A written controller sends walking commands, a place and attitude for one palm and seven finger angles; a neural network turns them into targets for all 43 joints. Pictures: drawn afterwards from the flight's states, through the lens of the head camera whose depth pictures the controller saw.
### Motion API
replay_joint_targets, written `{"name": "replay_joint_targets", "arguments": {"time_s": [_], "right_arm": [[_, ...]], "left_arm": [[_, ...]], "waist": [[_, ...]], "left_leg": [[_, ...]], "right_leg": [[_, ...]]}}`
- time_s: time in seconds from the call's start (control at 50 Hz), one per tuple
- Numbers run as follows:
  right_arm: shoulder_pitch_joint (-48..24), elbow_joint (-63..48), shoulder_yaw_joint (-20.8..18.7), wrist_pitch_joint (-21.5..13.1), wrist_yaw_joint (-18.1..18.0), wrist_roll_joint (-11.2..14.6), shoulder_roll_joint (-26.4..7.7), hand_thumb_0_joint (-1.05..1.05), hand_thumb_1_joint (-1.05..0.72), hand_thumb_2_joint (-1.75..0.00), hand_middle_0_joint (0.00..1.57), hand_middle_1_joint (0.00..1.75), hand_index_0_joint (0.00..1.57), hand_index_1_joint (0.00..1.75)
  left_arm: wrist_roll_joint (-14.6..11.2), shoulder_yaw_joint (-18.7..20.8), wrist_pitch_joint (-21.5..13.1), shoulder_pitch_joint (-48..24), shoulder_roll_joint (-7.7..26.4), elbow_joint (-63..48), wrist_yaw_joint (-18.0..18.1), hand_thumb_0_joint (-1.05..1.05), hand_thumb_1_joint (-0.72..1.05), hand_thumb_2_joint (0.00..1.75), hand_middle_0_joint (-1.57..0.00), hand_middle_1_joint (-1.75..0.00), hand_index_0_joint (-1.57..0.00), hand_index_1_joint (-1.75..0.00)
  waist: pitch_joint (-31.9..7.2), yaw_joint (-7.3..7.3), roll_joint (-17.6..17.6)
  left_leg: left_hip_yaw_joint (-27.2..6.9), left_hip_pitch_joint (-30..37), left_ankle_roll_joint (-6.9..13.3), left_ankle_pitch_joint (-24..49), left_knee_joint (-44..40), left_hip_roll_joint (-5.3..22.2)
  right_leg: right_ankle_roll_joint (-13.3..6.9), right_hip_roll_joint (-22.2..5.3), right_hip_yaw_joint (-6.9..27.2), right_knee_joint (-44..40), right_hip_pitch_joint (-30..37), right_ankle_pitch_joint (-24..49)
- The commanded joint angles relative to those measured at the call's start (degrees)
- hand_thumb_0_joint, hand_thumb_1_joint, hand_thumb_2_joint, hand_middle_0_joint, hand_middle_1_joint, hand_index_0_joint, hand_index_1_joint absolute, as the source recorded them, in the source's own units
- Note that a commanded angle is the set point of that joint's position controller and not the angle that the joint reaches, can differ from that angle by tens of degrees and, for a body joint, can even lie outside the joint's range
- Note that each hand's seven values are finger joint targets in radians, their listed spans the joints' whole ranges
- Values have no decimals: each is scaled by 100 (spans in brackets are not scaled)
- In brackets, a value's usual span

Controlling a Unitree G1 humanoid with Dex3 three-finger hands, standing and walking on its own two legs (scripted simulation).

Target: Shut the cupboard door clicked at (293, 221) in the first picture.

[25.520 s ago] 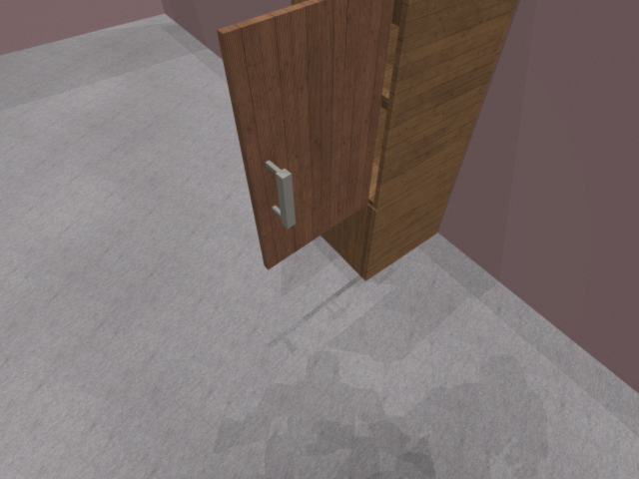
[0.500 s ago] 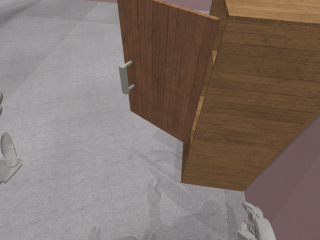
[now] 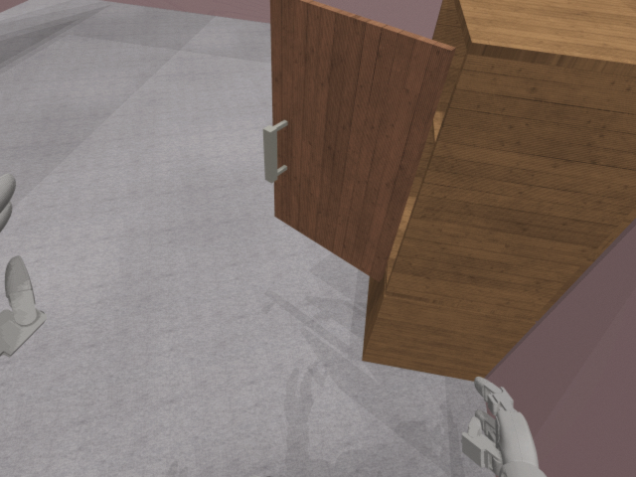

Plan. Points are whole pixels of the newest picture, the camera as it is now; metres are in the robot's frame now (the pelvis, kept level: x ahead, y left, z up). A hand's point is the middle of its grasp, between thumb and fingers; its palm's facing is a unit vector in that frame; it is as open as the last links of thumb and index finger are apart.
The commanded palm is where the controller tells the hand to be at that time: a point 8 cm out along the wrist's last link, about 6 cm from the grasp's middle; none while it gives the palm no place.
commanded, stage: step back with the hand held close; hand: left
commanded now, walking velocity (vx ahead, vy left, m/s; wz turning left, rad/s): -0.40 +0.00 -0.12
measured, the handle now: (276, 151) +0.82 +0.13 -0.07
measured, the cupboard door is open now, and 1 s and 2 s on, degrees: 61 61 61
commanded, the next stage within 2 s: stop stepping back and stand still in 0.10 s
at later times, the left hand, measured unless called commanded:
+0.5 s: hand out of the picture +0.12 +0.29 +0.19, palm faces +0.32 -0.83 -0.46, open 7.4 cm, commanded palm +0.07 +0.33 +0.19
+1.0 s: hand out of the picture +0.12 +0.29 +0.18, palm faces +0.26 -0.82 -0.52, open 7.4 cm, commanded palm +0.07 +0.33 +0.19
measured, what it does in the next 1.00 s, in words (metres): walks backwards: right foot, then left foot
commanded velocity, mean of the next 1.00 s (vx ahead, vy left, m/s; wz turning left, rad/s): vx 0.03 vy -0.08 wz -0.02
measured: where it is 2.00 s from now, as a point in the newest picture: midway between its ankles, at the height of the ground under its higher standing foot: outside the picture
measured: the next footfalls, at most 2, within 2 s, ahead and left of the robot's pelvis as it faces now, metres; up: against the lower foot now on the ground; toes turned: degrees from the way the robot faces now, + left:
right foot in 0.14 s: -0.04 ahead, -0.14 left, +0.00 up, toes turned +3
left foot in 0.26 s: +0.11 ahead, +0.09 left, +0.00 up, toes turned +2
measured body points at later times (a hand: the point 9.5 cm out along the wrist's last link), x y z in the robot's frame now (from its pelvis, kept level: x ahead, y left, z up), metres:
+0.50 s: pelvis -0.09 +0.04 +0.02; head -0.09 +0.07 +0.46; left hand +0.10 +0.33 +0.21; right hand +0.03 -0.20 -0.06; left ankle +0.06 +0.10 -0.72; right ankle -0.15 -0.03 -0.71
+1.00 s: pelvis -0.13 +0.07 +0.01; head -0.13 +0.07 +0.46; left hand +0.10 +0.33 +0.21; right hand -0.04 -0.18 -0.09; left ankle -0.05 +0.17 -0.73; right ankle -0.16 +0.00 -0.73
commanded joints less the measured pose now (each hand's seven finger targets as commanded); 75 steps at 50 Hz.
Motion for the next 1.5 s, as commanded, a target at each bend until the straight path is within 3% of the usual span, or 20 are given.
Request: {"name": "replay_joint_targets", "arguments": {"time_s": [0.0, 0.08, 0.12, 0.14, 0.2, 0.24, 0.3, 0.42, 0.46, 0.5, 0.52, 0.56, 0.64, 0.72, 0.76, 0.86, 0.94, 1.0, 1.18, 1.48], "right_arm": [[-448, -942, -366, -267, -5, -82, -916, 0, -90, -90, 20, 30, 20, 30], [-362, -973, -302, -327, 158, -23, -746, 0, -90, -90, 20, 30, 20, 30], [-140, -803, -235, -329, 187, -81, -635, 0, -90, -90, 20, 30, 20, 30], [28, -674, -180, -333, 191, -163, -601, 0, -90, -90, 20, 30, 20, 30], [19, -670, -274, -303, 51, -36, -655, 0, -90, -90, 20, 30, 20, 30], [-87, -741, -262, -337, -64, -8, -876, 0, -90, -90, 20, 30, 20, 30], [-51, -874, -241, -535, -64, -53, -934, 0, -90, -90, 20, 30, 20, 30], [115, -924, -170, -551, 171, -104, -761, 0, -90, -90, 20, 30, 20, 30], [206, -840, -186, -401, 165, -140, -740, 0, -90, -90, 20, 30, 20, 30], [249, -588, -150, -268, 160, -184, -766, 0, -90, -90, 20, 30, 20, 30], [248, -490, -146, -264, 144, -137, -717, 0, -90, -90, 20, 30, 20, 30], [221, -516, -203, -176, 100, -59, -794, 0, -90, -90, 20, 30, 20, 30], [-8, -475, -73, -283, -34, -61, -830, 0, -90, -90, 20, 30, 20, 30], [-2, -652, -7, -474, -6, -132, -767, 0, -90, -90, 20, 30, 20, 30], [-36, -693, -47, -522, 87, -165, -703, 0, -90, -90, 20, 30, 20, 30], [149, -752, -67, -374, 146, -121, -765, 0, -90, -90, 20, 30, 20, 30], [325, -671, -114, -227, 98, -167, -704, 0, -90, -90, 20, 30, 20, 30], [233, -595, -122, -238, 154, -1, -695, 0, -90, -90, 20, 30, 20, 30], [34, -680, -50, -318, 52, 4, -699, 0, -90, -90, 20, 30, 20, 30], [63, -853, -52, -97, 36, 50, -716, 0, -90, -90, 20, 30, 20, 30]], "left_arm": [[-152, 994, -191, 117, 892, -820, 17, 0, 90, 90, -20, -30, -20, -30], [-313, 655, -39, 220, 747, -1483, 25, 0, 90, 90, -20, -30, -20, -30], [-225, 761, -82, -139, 1100, -1837, 185, 0, 90, 90, -20, -30, -20, -30], [-112, 792, -135, -316, 1214, -1634, 295, 0, 90, 90, -20, -30, -20, -30], [-47, 495, 90, -587, 1028, -1479, 299, 0, 90, 90, -20, -30, -20, -30], [-89, 559, 150, -532, 910, -1362, 277, 0, 90, 90, -20, -30, -20, -30], [-120, 940, 124, -57, 971, -1348, 253, 0, 90, 90, -20, -30, -20, -30], [-295, 549, 444, 669, 723, -1973, 232, 0, 90, 90, -20, -30, -20, -30], [-237, 823, 600, 753, 1085, -1766, 270, 0, 90, 90, -20, -30, -20, -30], [-256, 956, 570, -82, 1307, -1746, 325, 0, 90, 90, -20, -30, -20, -30], [-226, 819, 594, -298, 1103, -1203, 359, 0, 90, 90, -20, -30, -20, -30], [-179, 469, 677, -603, 810, -912, 364, 0, 90, 90, -20, -30, -20, -30], [-21, 271, 508, -1235, 813, -840, 410, 0, 90, 90, -20, -30, -20, -30], [-92, 636, 367, -633, 1014, -1397, 311, 0, 90, 90, -20, -30, -20, -30], [-92, 727, 304, -437, 1109, -1833, 264, 0, 90, 90, -20, -30, -20, -30], [-126, 658, 498, 568, 815, -1339, 297, 0, 90, 90, -20, -30, -20, -30], [-167, 895, 485, 17, 1051, -1008, 375, 0, 90, 90, -20, -30, -20, -30], [-188, 518, 592, 105, 686, -657, 394, 0, 90, 90, -20, -30, -20, -30], [-53, 676, 267, -118, 957, -1352, 347, 0, 90, 90, -20, -30, -20, -30], [-206, 613, 424, 398, 801, -839, 301, 0, 90, 90, -20, -30, -20, -30]], "waist": [[-578, 127, 1384], [-829, 118, 815], [-754, -32, -205], [-766, -80, -435], [-605, -186, -894], [-313, -63, 686], [-635, 76, 1888], [-866, 49, 1448], [-709, -32, 305], [-294, -86, -824], [-181, -82, -1122], [153, -141, -1129], [730, -153, 274], [490, -107, 1740], [185, 40, 985], [-207, -36, 1201], [-312, -141, -172], [-68, -45, -944], [-535, 18, 570], [-599, -27, 54]], "left_leg": [[-1650, -1018, 219, -3889, -2479, 1617], [-581, 397, -224, -2542, -1017, 830], [0, 1518, -510, -1541, 590, 104], [189, 1854, -552, -1119, 953, -100], [-127, 2096, -449, -895, 883, -170], [-783, 1543, -268, -1049, -769, 419], [-2236, -32, -255, -4849, -3060, 1444], [-429, 881, -844, -2996, -2120, 542], [129, 892, -672, -2372, -532, 21], [-307, 1083, -499, -1440, 1887, -72], [-707, 903, -508, -1592, 2355, -40], [-706, 1046, -451, -1823, 2438, -61], [-437, 1204, -188, -2203, 120, 2], [-3431, 301, 166, -4992, -2813, 1572], [-2604, 348, 54, -4039, -2608, 1380], [-859, 378, -160, -3147, -1724, 695], [-343, 434, -276, -1608, 459, 113], [-413, 182, -340, -1418, 1300, -57], [-696, 1580, -23, 1624, -76, 349], [-544, 1336, -165, 673, -25, 201]], "right_leg": [[-131, 262, -612, 1300, 1299, -399], [-481, -350, -183, -310, 68, -898], [-811, -1470, 1366, -1654, -1422, -298], [-907, -1893, 1440, -1840, -1639, 1140], [-587, -1424, 555, -1215, -1776, 1024], [-170, -406, -212, -407, -1184, 47], [-120, 365, -853, 1667, 524, -1309], [-312, 327, -1393, -449, 1104, -1033], [-619, -538, -569, -1453, 711, -843], [-1442, -2259, 1079, -2255, -1129, -1479], [-1516, -2358, 1206, -2212, -1401, -2263], [-1261, -1931, 738, -1930, -1930, -2897], [-774, -1197, -5, -897, -1470, -2191], [-208, -85, -609, 2204, -780, -1189], [-244, -178, -667, 1899, -264, -845], [-284, -94, -1232, -535, 1131, -527], [-929, -1458, 597, -1421, 608, -425], [-1151, -1912, 1080, -1516, 410, 72], [-107, -852, -482, -199, 710, 2590], [-176, -1000, -252, -726, 720, 2408]]}}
